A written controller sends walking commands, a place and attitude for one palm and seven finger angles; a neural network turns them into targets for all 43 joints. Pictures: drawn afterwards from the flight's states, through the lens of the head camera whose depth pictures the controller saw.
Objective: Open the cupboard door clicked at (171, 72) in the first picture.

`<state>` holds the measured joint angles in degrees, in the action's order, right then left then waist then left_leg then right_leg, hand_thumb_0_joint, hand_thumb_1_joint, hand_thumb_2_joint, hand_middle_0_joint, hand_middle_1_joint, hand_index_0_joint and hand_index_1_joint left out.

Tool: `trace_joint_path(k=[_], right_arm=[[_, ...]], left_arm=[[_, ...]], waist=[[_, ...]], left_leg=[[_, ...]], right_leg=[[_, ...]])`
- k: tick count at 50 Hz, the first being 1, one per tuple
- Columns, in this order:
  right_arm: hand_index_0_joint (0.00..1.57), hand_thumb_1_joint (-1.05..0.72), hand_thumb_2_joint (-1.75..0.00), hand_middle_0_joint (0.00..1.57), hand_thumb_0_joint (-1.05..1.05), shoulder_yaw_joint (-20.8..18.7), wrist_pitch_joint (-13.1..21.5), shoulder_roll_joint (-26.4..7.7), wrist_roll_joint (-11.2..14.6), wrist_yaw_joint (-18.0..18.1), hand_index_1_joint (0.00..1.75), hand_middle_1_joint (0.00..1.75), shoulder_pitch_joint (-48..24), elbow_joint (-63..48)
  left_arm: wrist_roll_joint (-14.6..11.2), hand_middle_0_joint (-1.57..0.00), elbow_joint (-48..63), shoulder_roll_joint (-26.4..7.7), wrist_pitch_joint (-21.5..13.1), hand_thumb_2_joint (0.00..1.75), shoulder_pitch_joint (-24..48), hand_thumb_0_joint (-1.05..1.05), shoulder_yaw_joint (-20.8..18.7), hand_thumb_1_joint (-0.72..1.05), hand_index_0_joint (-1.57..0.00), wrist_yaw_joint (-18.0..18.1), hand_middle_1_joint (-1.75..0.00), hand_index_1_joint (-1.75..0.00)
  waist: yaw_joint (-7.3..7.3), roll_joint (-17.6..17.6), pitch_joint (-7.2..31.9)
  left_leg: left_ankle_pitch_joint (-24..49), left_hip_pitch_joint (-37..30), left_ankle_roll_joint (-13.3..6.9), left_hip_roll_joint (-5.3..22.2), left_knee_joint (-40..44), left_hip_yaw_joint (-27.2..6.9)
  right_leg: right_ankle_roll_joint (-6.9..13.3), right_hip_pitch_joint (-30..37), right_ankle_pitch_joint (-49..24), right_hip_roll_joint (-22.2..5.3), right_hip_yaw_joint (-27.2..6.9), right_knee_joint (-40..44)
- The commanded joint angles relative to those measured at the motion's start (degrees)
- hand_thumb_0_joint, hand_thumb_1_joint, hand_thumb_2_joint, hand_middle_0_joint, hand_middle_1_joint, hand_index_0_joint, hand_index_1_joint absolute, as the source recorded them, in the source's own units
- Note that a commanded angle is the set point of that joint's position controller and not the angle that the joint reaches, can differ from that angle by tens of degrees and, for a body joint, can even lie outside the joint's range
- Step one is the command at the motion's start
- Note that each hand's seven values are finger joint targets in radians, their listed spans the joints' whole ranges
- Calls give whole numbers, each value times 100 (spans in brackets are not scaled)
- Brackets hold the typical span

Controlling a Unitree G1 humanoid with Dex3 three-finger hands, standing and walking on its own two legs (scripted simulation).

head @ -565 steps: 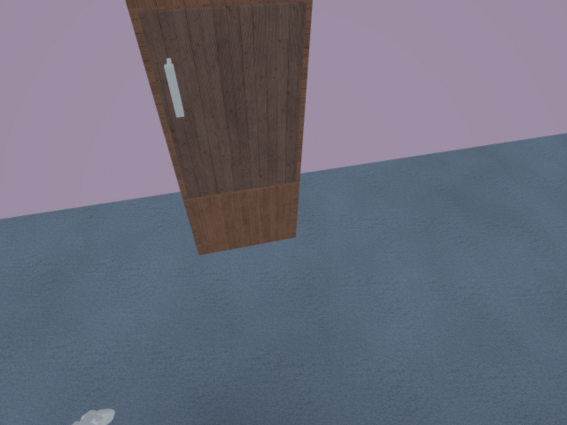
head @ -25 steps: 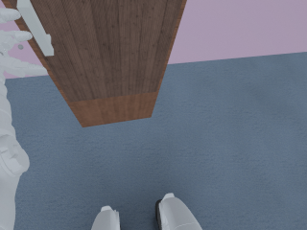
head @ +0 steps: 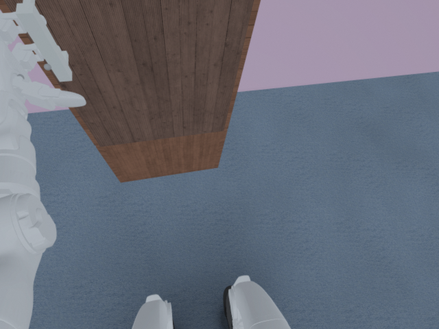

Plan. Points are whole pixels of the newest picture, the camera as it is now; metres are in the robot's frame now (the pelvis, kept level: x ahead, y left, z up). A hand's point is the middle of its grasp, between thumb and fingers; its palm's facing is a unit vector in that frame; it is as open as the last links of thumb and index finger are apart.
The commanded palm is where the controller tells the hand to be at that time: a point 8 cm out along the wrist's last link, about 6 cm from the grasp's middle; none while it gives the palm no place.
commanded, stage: slide the fingers in behind the handle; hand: left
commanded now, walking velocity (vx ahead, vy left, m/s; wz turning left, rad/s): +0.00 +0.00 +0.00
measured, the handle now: (48, 38) +0.60 +0.22 +0.09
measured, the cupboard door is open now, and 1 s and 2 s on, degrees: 0 0 11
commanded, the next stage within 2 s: close the thumb around the handle in 0.64 s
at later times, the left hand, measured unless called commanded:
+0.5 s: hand (55, 66) +0.55 +0.21 +0.08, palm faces +0.08 -1.00 -0.01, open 13.9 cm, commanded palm +0.53 +0.25 +0.08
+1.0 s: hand (55, 65) +0.55 +0.21 +0.08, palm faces +0.08 -1.00 -0.03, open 12.0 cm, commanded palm +0.52 +0.24 +0.08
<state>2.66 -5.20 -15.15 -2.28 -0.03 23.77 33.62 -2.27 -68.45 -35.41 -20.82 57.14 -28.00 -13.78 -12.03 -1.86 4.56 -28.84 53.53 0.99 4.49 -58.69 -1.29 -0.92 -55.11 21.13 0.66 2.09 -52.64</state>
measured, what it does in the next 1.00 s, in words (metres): stands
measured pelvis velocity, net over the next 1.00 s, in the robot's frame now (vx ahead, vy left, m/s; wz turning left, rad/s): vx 0.01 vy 0.01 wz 0.00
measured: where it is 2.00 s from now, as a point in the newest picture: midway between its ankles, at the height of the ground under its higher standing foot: outside the picture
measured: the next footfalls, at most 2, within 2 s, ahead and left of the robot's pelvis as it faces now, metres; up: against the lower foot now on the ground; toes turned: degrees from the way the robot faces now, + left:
none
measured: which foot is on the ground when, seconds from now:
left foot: down 0.00-1.00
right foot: down 0.00-1.00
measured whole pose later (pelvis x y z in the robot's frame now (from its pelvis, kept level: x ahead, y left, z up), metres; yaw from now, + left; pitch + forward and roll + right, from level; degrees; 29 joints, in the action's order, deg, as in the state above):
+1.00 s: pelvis +0.01 +0.01 +0.00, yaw +0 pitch +25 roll -4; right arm 2.4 -5.0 -14.7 -3.2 -0.9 24.8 34.3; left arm -1.8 -68.3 -33.1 -20.7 57.9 -26.0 -10.7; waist -12.2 -2.2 5.3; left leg -29.6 54.2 0.3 4.0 -59.2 -1.1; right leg -1.7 -55.5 21.5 0.2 1.8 -52.5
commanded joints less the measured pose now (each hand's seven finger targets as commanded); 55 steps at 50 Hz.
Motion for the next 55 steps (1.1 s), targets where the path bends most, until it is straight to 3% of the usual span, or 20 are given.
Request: trace_joint_path(k=[1,4,8,11,14,16,18,23,27,31,34,36,37,39,41,43,46,50,51,55], right_arm=[[20,-90,-90,20,0,-395,47,-1045,16,55,30,30,1219,-136],[20,-90,-90,20,0,-380,55,-1045,31,63,30,30,1203,-146],[20,-90,-90,20,0,-395,100,-1055,-7,65,30,30,1241,-117],[20,-90,-90,20,0,-386,149,-1027,-17,54,30,30,1210,-86],[20,-90,-90,20,0,-366,156,-1066,-30,47,30,30,1227,-36],[20,-90,-90,20,0,-364,146,-1085,-41,57,30,30,1247,-62],[20,-90,-90,20,0,-345,152,-1071,-38,52,30,30,1229,-57],[20,-90,-90,20,0,-370,174,-1110,-84,47,30,30,1307,-17],[20,-90,-90,20,0,-358,148,-1093,-104,19,30,30,1349,32],[20,-90,-90,20,0,-396,89,-1106,-119,-13,30,30,1397,-41],[20,-90,-90,20,0,-391,52,-1081,-94,-37,30,30,1375,-23],[20,-90,-90,20,0,-399,45,-1096,-88,-16,30,30,1384,-42],[20,-90,-90,20,0,-398,54,-1067,-84,-22,30,30,1378,-26],[20,-90,-90,20,0,-396,65,-1076,-101,-14,30,30,1384,-14],[20,-90,-90,20,0,-382,70,-1059,-105,-24,30,30,1381,-22],[20,-90,-90,20,0,-393,68,-1060,-113,-33,30,30,1388,-23],[20,-90,-90,20,0,-421,50,-1041,-99,-37,30,30,1366,-72],[20,-90,-90,20,0,-431,26,-1038,-86,-38,30,30,1365,-36],[20,-90,-90,20,0,-443,28,-1047,-72,-39,30,30,1337,-27],[20,-90,-90,20,0,-408,39,-1047,-66,0,30,30,1324,-63]], left_arm=[[-128,-30,968,-1542,-299,30,2377,0,-93,-50,-30,-64,-120,-120],[-82,-30,857,-1508,-139,30,2365,0,-12,-50,-30,-49,-120,-120],[-104,-30,1084,-1610,-281,30,2672,0,-127,-50,-30,80,-120,-120],[-100,-30,1074,-1410,-420,30,2847,0,34,-50,-30,113,-120,-120],[8,-30,831,-1546,-396,30,2783,0,-7,-50,-30,165,-120,-120],[71,-30,830,-1702,-370,30,2811,0,-86,-50,-30,189,-120,-120],[75,-30,764,-1425,-289,30,2966,0,164,-50,-30,198,-120,-120],[-3,-30,988,-1416,-363,30,3223,0,95,-50,-30,236,-120,-120],[62,-30,871,-1313,-329,30,3151,0,187,-50,-30,249,-120,-120],[57,-30,1181,-1402,-328,30,2930,0,46,-50,-30,282,-120,-120],[-25,-30,975,-1092,-226,30,2819,0,217,-50,-30,264,-120,-120],[-15,-30,1101,-1241,-259,30,2927,0,121,-50,-30,279,-120,-120],[-19,-30,958,-1088,-237,30,2859,0,202,-50,-30,287,-120,-120],[31,-31,1034,-1365,-296,35,2870,0,20,-39,-31,325,-121,-121],[46,-32,1043,-1317,-354,40,2834,0,58,-28,-32,340,-122,-122],[53,-32,1010,-1301,-358,44,2753,0,51,-16,-32,327,-124,-124],[6,-34,1333,-1246,-420,52,2676,0,67,0,-34,292,-125,-125],[-80,-35,1222,-896,-319,61,2706,0,301,23,-35,254,-128,-128],[-101,-36,1265,-919,-299,64,2765,0,272,28,-36,255,-128,-128],[-48,-37,1064,-1323,-294,73,2577,0,-37,51,-37,330,-131,-131]], waist=[[-16,-721,3107],[-16,-697,2779],[-69,-627,2987],[-122,-747,2982],[-118,-750,2808],[-82,-889,2959],[-177,-895,2773],[-214,-971,3213],[-217,-1038,3069],[-100,-1162,3361],[-197,-869,2898],[-159,-895,2974],[-184,-933,2903],[-120,-946,2962],[-110,-1057,2992],[-119,-872,3006],[-48,-1192,3374],[-154,-938,3025],[-150,-1028,3093],[-58,-682,2912]], left_leg=[[2649,-1492,-233,-309,543,55],[2342,-1274,-252,-323,610,100],[2360,-1328,-265,-313,555,66],[2294,-1349,-252,-322,526,49],[2204,-1333,-247,-302,533,10],[2291,-1437,-237,-312,541,-15],[2217,-1439,-234,-301,560,-35],[2592,-1877,-188,-262,493,-143],[2771,-1913,-163,-238,489,-170],[3292,-2202,-113,-210,480,-183],[3011,-1933,-155,-218,521,-134],[3020,-1967,-152,-226,542,-153],[2932,-1931,-160,-239,534,-124],[2927,-1871,-156,-248,520,-123],[3066,-1938,-140,-245,500,-132],[3056,-1874,-161,-242,477,-120],[3559,-2243,-113,-235,461,-123],[3453,-2196,-130,-216,501,-146],[3315,-2164,-134,-234,497,-105],[2994,-1669,-192,-286,529,-61]], right_leg=[[136,2097,-2339,202,-41,354],[125,2059,-2136,188,-58,443],[118,2029,-2098,198,-77,412],[123,1890,-1982,191,-80,379],[132,1680,-1726,186,-35,372],[141,1669,-1747,174,-19,339],[136,1466,-1599,175,18,363],[147,1309,-1680,193,78,303],[164,1199,-1746,200,123,272],[179,1303,-2043,214,151,238],[157,1307,-1976,242,155,330],[165,1336,-1971,237,148,318],[162,1291,-1933,242,142,331],[170,1395,-1969,226,123,299],[178,1352,-2030,224,130,266],[169,1442,-2095,224,123,271],[183,1532,-2398,228,121,236],[172,1431,-2292,256,159,302],[152,1454,-2277,250,133,329],[168,1781,-2353,225,75,312]])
